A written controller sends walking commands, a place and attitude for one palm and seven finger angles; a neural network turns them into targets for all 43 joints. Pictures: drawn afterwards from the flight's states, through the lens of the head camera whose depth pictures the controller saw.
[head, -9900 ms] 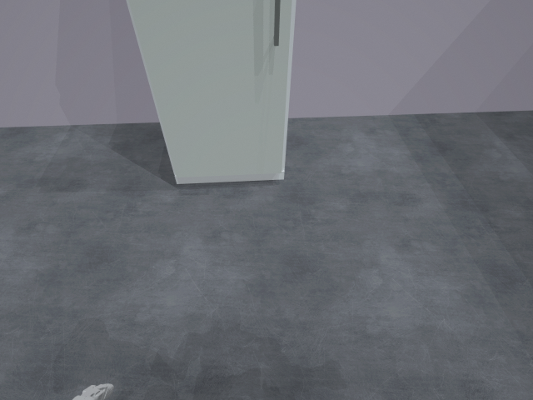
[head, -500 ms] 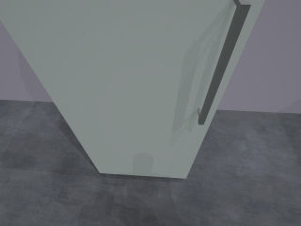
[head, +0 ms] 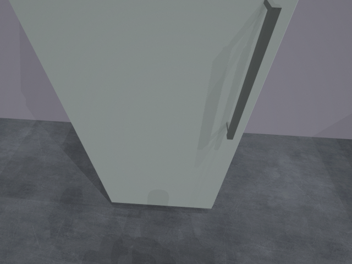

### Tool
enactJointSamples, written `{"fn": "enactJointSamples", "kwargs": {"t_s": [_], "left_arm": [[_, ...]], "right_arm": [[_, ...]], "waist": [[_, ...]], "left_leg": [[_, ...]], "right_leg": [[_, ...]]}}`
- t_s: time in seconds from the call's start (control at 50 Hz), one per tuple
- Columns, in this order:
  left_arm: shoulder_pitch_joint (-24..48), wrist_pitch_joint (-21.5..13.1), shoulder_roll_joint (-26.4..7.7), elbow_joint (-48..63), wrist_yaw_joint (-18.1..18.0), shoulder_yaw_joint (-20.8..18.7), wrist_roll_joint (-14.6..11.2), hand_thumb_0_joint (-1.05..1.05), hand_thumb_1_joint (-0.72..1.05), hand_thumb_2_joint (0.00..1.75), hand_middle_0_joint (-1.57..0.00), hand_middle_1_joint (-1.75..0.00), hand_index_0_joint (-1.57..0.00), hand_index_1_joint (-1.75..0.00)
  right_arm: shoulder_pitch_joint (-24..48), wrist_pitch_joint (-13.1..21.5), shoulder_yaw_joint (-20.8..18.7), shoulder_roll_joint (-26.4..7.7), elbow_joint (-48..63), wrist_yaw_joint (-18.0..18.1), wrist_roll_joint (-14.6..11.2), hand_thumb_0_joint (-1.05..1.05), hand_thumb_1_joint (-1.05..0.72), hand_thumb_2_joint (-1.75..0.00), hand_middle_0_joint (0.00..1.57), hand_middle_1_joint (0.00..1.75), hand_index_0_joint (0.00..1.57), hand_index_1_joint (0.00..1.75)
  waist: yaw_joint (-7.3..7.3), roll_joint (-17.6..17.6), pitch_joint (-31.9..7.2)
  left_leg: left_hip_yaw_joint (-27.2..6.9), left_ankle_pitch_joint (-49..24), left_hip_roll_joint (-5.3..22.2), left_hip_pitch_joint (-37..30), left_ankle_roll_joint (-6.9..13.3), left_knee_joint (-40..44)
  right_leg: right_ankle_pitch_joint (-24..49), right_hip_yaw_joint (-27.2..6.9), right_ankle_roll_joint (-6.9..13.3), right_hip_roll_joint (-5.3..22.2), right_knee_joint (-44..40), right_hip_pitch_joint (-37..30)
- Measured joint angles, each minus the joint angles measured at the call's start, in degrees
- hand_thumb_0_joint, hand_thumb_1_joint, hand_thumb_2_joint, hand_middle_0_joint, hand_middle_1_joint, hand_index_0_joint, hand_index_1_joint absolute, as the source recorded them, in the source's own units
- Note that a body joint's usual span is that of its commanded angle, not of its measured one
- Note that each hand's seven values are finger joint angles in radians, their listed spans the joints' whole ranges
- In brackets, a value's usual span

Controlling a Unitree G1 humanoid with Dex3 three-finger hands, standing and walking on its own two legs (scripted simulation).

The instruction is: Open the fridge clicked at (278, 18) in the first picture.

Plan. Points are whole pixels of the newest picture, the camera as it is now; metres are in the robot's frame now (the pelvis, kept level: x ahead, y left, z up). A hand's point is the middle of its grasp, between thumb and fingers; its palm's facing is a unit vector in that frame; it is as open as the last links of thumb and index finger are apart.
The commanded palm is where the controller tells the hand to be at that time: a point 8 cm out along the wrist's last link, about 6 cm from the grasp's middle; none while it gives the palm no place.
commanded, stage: come to a stop and stand still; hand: right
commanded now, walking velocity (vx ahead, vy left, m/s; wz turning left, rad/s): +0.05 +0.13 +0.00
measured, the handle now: (245, 84) +0.47 -0.13 +0.18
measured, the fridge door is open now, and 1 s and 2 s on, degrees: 0 0 0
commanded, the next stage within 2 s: look again from close up in 0.68 s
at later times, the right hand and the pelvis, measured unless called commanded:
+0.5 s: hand out of the picture -0.03 -0.19 -0.17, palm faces +0.02 +0.98 -0.18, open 7.4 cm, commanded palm none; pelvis -0.01 -0.02 +0.00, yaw +1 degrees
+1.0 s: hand out of the picture -0.01 -0.19 -0.17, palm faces +0.00 +0.98 -0.20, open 7.4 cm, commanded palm none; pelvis -0.03 -0.01 +0.00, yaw +1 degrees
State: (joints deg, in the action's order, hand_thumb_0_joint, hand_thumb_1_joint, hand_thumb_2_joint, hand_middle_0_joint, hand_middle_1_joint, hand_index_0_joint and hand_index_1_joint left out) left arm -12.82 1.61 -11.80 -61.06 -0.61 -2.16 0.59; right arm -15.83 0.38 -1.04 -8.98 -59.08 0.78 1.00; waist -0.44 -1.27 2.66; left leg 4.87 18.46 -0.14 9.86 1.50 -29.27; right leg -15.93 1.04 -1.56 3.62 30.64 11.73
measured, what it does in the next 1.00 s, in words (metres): stands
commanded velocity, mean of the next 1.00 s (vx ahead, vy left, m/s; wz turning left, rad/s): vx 0.00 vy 0.04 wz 0.00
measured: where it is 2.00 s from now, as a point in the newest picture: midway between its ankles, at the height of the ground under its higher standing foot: outside the picture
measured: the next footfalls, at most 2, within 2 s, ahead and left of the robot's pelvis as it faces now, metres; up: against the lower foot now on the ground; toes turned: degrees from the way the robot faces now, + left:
none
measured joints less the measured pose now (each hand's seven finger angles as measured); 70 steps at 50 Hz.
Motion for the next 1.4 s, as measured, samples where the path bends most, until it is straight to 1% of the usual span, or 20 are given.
{"fn": "enactJointSamples", "kwargs": {"t_s": [0.02,0.04,0.08,0.14,0.26,0.38,0.46,0.48,0.52,0.58,0.64,0.78,0.92,1.14,1.4], "left_arm": [[-0.2,-0.5,0.2,-0.7,-0.2,0.1,0.1,0.01,0.91,0.9,-0.2,-0.3,-0.2,-0.29],[-0.2,-0.7,0.8,-1.5,-0.3,0.4,0.1,0.01,0.91,0.9,-0.2,-0.3,-0.2,-0.29],[-0.7,-1.1,1.9,-2.6,-0.4,1.1,0.2,0.01,0.91,0.9,-0.2,-0.3,-0.2,-0.29],[-1.6,-1.6,3.4,-3.5,-0.6,1.8,0.2,0.01,0.91,0.9,-0.2,-0.3,-0.2,-0.29],[-2.8,-1.9,4.5,-4.1,-1.6,1.7,0.2,0.01,0.93,0.9,-0.2,-0.3,-0.2,-0.29],[-3.6,-1.9,5.2,-3.9,-1.9,1.2,0.2,0.01,0.92,0.9,-0.2,-0.3,-0.2,-0.29],[-4.1,-1.7,5.2,-4.1,-1.8,1.0,0.1,0.01,0.91,0.9,-0.2,-0.3,-0.2,-0.29],[-4.1,-1.5,4.9,-3.9,-1.6,1.1,-0.1,0.01,0.91,0.9,-0.2,-0.3,-0.2,-0.29],[-4.2,-1.4,4.2,-2.6,-1.0,1.1,0.0,0.01,0.91,0.9,-0.2,-0.3,-0.2,-0.29],[-4.6,-2.0,3.6,-0.8,-0.6,1.3,0.1,0.01,0.91,0.9,-0.2,-0.3,-0.2,-0.29],[-4.8,-2.1,3.2,-0.1,-0.8,1.6,0.3,0.01,0.92,0.9,-0.2,-0.3,-0.2,-0.29],[-4.9,-1.9,2.7,0.4,-0.4,2.1,0.3,0.02,0.93,0.9,-0.2,-0.3,-0.2,-0.29],[-4.8,-2.1,2.8,0.0,-0.1,2.6,0.2,0.01,0.92,0.9,-0.2,-0.3,-0.2,-0.29],[-3.9,-2.3,3.2,-1.7,-0.3,2.7,0.0,0.01,0.91,0.9,-0.2,-0.3,-0.2,-0.29],[-2.5,-2.5,3.0,-2.5,-0.4,2.5,0.0,0.01,0.91,0.9,-0.2,-0.3,-0.2,-0.29]], "right_arm": [[0.1,-0.2,0.0,0.0,-0.9,-0.1,-0.1,0.0,-0.9,-0.9,0.2,0.3,0.2,0.3],[0.2,-0.4,-0.2,-0.2,-1.7,-0.1,-0.1,0.0,-0.91,-0.9,0.2,0.3,0.2,0.3],[-0.1,-0.6,-0.3,-0.5,-3.2,-0.1,-0.2,0.0,-0.91,-0.9,0.2,0.3,0.2,0.3],[-0.7,-0.8,-0.1,-0.7,-5.0,-0.1,-0.2,0.0,-0.91,-0.9,0.2,0.3,0.2,0.3],[-2.2,-1.1,-0.1,-0.2,-6.2,-0.2,-0.1,0.0,-0.91,-0.9,0.2,0.3,0.2,0.3],[-2.9,-1.5,-0.7,-0.1,-5.4,-0.2,0.2,0.0,-0.91,-0.9,0.2,0.3,0.2,0.3],[-2.8,-1.0,-0.8,0.2,-4.9,0.0,0.1,0.0,-0.91,-0.9,0.2,0.3,0.2,0.3],[-2.7,-0.7,-0.5,0.4,-4.9,0.6,0.1,0.0,-0.91,-0.9,0.2,0.3,0.2,0.3],[-2.6,0.2,0.2,0.9,-4.7,1.3,0.0,0.0,-0.91,-0.9,0.2,0.3,0.2,0.3],[-2.2,0.9,0.8,1.3,-4.5,1.2,-0.2,0.0,-0.91,-0.9,0.2,0.3,0.2,0.3],[-1.6,1.0,1.1,1.5,-4.0,1.1,-0.2,0.0,-0.91,-0.9,0.2,0.3,0.2,0.3],[-0.6,0.7,1.3,0.3,-2.7,1.0,-0.4,0.01,-0.92,-0.9,0.2,0.3,0.2,0.3],[-0.3,0.7,1.4,-0.3,-2.1,0.7,-0.5,0.0,-0.91,-0.9,0.2,0.3,0.2,0.3],[-0.5,0.6,1.4,-0.1,-3.2,0.5,-0.5,0.0,-0.91,-0.9,0.2,0.3,0.2,0.3],[-0.4,0.6,1.3,-0.2,-4.0,0.4,-0.4,0.0,-0.91,-0.9,0.2,0.3,0.2,0.3]], "waist": [[0.11,0.1,-0.1],[-0.12,0.9,-0.2],[-0.57,2.4,-0.7],[-0.66,3.6,-1.6],[-0.29,3.9,-1.6],[0.33,3.2,-0.7],[0.49,2.3,-0.4],[0.45,1.6,-0.4],[0.81,0.5,-0.4],[1.4,-0.3,-0.6],[1.45,-0.7,-1.1],[1.17,-0.1,-1.9],[0.88,0.6,-1.4],[0.32,1.5,-0.2],[-0.04,1.8,0.1]], "left_leg": [[0.4,0.1,0.0,0.0,-0.4,-0.2],[0.3,-0.4,0.3,-0.5,-0.7,0.5],[-0.2,-1.7,0.8,-1.6,-1.3,2.4],[-0.6,-2.6,1.4,-2.6,-1.9,4.7],[-1.5,-3.5,2.1,-2.5,-2.7,5.9],[-1.9,-3.1,1.9,-0.6,-2.5,4.2],[-1.7,-3.1,1.4,-0.1,-2.1,3.6],[-1.5,-3.1,1.0,0.3,-2.0,3.5],[-1.4,-2.9,0.6,1.2,-1.7,2.4],[-1.3,-1.7,1.1,2.1,-1.7,-0.1],[-1.3,-0.8,1.7,2.1,-1.7,-1.6],[-1.8,-1.1,2.1,1.6,-1.6,-1.7],[-1.8,-2.3,2.0,1.5,-1.3,-0.1],[-1.7,-3.2,1.6,0.8,-1.1,1.5],[-1.8,-3.6,1.6,0.5,-1.2,2.6]], "right_leg": [[-1.1,-0.2,0.0,0.1,-1.2,-0.6],[-1.6,-0.1,0.0,-0.2,-1.2,-0.8],[-1.3,0.4,0.1,-0.8,-2.1,-1.6],[0.0,0.9,0.6,-1.4,-4.4,-2.7],[0.9,1.8,1.4,-2.2,-6.0,-3.0],[0.6,2.2,1.5,-1.9,-4.6,-1.5],[0.3,2.0,1.1,-1.4,-3.5,-0.6],[0.0,1.8,1.0,-0.9,-2.5,0.1],[-1.0,1.5,0.8,-0.4,-0.1,1.7],[-1.5,1.4,1.0,-0.9,1.3,2.2],[-1.6,1.5,1.2,-1.4,1.6,1.7],[-0.3,1.9,1.0,-1.9,-0.5,0.0],[1.3,2.0,0.8,-1.9,-2.8,-0.5],[2.1,2.0,0.5,-1.6,-4.3,-1.0],[2.4,2.0,0.5,-1.6,-5.1,-1.4]]}}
